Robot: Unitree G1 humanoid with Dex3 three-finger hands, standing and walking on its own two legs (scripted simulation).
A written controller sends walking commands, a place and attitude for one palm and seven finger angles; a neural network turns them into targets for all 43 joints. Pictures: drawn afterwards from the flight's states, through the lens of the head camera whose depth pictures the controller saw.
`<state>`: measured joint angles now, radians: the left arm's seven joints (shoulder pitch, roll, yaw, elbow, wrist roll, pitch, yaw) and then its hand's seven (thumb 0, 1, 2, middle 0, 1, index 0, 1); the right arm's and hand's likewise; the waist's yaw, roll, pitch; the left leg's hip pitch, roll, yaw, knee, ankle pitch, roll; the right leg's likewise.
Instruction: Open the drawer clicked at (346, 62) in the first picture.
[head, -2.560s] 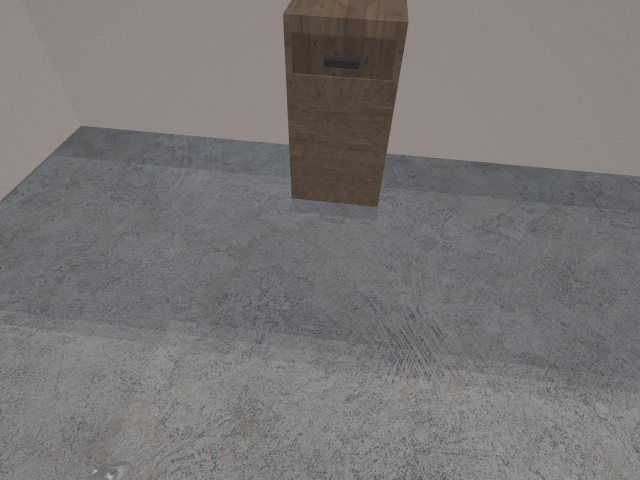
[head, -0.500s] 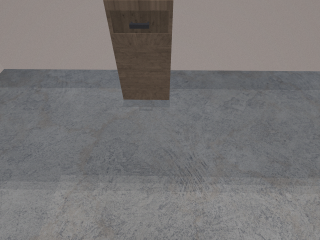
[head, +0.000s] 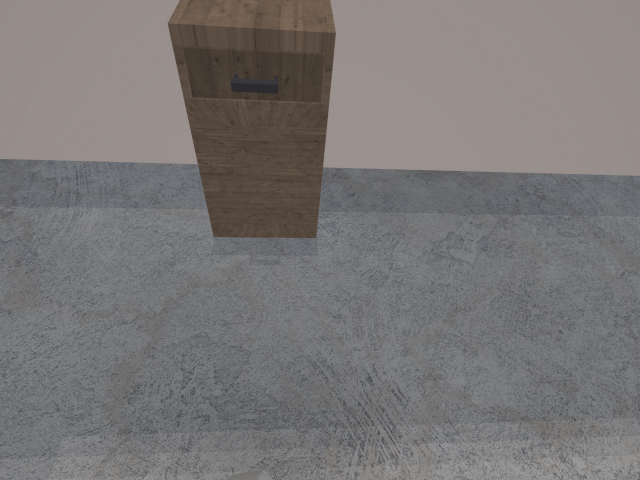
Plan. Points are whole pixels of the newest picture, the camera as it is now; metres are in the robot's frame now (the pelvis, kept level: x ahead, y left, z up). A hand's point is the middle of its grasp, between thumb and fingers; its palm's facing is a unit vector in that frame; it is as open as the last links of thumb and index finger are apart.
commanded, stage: walk to a spot facing it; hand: left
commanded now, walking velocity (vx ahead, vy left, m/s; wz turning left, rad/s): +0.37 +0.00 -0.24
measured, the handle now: (255, 82) +1.06 +0.27 -0.06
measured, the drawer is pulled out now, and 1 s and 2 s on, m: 0.00 0.00 0.00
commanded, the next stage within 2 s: turn to face it in 0.36 s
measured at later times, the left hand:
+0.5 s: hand (259, 348) +0.34 +0.13 -0.16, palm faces -0.22 -0.96 -0.14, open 7.4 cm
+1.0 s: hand (235, 319) +0.40 +0.18 -0.18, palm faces +0.04 -0.99 -0.17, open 7.3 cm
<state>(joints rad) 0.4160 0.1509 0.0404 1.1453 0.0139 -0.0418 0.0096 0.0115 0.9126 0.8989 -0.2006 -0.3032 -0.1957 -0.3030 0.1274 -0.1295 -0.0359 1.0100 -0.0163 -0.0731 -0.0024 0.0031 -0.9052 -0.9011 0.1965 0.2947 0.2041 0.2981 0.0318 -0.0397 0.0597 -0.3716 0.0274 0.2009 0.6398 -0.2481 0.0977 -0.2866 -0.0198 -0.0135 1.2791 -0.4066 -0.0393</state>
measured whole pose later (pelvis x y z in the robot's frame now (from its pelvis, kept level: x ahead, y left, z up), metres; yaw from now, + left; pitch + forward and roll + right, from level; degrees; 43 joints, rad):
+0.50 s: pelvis +0.22 -0.02 +0.01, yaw -11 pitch +0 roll -1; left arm 0.13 0.17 0.06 1.00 0.03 0.01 -0.03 0.01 0.92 0.90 -0.20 -0.30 -0.19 -0.30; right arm 0.50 -0.09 -0.03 1.15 -0.02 -0.06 -0.03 0.01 -0.90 -0.90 0.20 0.30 0.20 0.30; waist -0.06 0.00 0.09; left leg 0.09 0.07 0.36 0.42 -0.47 0.00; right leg -0.49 -0.03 -0.17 0.66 -0.20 -0.05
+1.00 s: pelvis +0.34 +0.00 +0.00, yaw -1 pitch -2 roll -2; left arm 0.19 0.21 0.06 1.00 0.01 0.03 0.03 0.00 0.92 0.90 -0.20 -0.30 -0.20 -0.30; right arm 0.21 -0.17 -0.05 0.99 -0.03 0.01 -0.01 0.01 -0.92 -0.90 0.19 0.29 0.20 0.30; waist 0.00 -0.05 0.06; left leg -0.39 0.06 0.13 0.71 -0.29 0.06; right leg -0.33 -0.10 -0.16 0.92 -0.54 0.04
